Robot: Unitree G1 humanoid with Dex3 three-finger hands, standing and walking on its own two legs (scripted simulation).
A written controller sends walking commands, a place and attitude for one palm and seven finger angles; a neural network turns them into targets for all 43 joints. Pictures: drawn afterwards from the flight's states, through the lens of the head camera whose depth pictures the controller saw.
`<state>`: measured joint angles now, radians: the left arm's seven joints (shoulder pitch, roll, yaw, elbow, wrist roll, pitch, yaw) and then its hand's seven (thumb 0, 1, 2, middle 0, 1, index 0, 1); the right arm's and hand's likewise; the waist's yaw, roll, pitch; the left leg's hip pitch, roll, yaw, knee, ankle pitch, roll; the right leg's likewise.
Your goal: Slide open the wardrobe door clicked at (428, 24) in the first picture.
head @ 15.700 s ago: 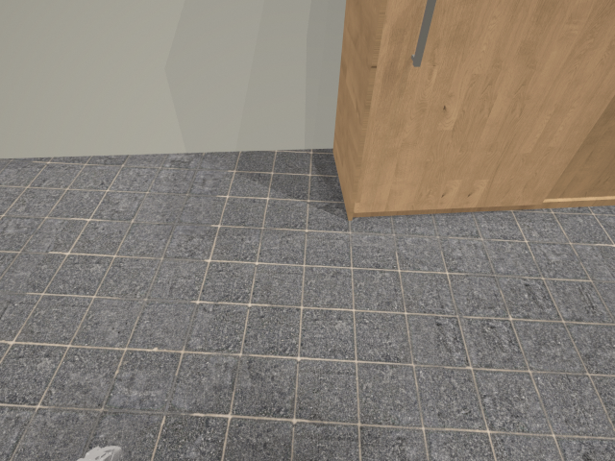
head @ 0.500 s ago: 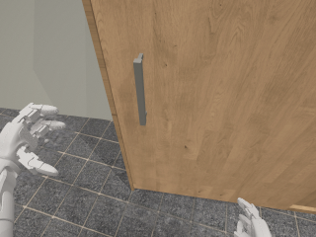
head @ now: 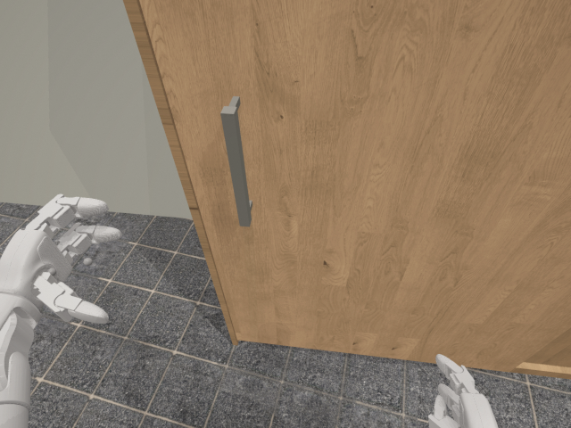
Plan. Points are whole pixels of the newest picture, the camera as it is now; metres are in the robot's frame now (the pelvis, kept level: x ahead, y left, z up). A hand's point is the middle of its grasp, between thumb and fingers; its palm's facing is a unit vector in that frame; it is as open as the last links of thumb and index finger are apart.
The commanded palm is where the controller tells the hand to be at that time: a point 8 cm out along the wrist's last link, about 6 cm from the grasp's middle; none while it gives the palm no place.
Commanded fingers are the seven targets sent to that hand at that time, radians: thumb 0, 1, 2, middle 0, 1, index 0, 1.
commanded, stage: move the hooked fingers beside the handle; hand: left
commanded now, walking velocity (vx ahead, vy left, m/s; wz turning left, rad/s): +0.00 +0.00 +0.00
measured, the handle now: (240, 168) +0.49 +0.12 +0.10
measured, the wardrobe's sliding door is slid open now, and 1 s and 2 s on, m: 0.00 0.00 0.00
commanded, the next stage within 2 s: none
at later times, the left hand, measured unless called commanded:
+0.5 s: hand (124, 236) +0.32 +0.25 +0.12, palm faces -0.03 -1.00 -0.03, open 14.0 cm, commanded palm +0.29 +0.30 +0.12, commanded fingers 0.00 -0.50 0.30 -0.30 -1.20 -0.30 -1.20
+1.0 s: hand (154, 214) +0.37 +0.22 +0.12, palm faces -0.03 -1.00 -0.01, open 14.0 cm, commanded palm +0.34 +0.27 +0.12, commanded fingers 0.00 -0.50 0.30 -0.30 -1.20 -0.30 -1.20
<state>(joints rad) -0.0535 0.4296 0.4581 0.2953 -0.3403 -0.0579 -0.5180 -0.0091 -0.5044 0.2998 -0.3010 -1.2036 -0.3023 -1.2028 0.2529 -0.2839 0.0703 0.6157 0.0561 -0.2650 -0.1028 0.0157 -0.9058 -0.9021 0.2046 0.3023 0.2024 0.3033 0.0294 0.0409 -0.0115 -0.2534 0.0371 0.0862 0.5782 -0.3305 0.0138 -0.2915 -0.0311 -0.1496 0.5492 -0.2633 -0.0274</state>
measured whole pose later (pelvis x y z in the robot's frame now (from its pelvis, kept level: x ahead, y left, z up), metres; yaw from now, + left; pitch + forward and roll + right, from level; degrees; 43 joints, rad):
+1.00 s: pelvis +0.01 +0.00 +0.00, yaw -1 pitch +3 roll +0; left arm -0.34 0.37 0.34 0.53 -0.26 -0.09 -0.39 -0.01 -0.50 0.30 -0.30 -1.20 -0.30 -1.20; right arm 0.29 -0.29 0.05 0.64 0.06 -0.19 -0.09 0.01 -0.91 -0.90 0.20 0.30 0.20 0.30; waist -0.01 0.03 -0.03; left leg -0.30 0.03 0.10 0.57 -0.33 0.02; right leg -0.35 -0.04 -0.13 0.56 -0.27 -0.02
